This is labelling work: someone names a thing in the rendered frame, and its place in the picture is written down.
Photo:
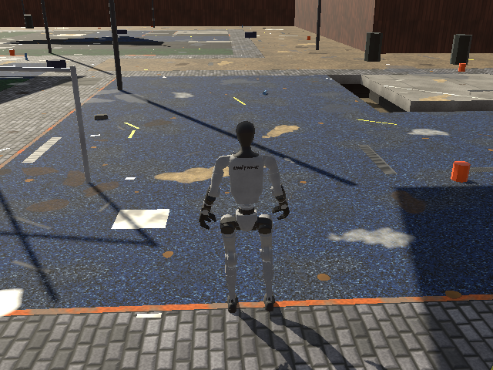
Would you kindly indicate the right robot forearm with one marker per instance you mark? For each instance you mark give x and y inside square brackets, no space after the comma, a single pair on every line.
[282,200]

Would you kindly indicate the robot right upper arm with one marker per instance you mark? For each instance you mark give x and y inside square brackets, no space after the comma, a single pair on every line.
[274,174]

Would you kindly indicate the left robot forearm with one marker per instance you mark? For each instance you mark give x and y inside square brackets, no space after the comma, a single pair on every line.
[207,203]

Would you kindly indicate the humanoid robot head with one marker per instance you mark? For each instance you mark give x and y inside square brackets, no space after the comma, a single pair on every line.
[245,133]

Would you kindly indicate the robot left upper arm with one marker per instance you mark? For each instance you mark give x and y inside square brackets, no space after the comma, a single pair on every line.
[221,163]

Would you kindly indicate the robot left hand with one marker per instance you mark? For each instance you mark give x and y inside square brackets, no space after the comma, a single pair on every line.
[203,218]

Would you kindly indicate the robot right hand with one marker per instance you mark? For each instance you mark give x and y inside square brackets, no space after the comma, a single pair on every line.
[285,212]

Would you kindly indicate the robot left shin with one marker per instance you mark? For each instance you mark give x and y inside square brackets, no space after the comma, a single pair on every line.
[230,279]

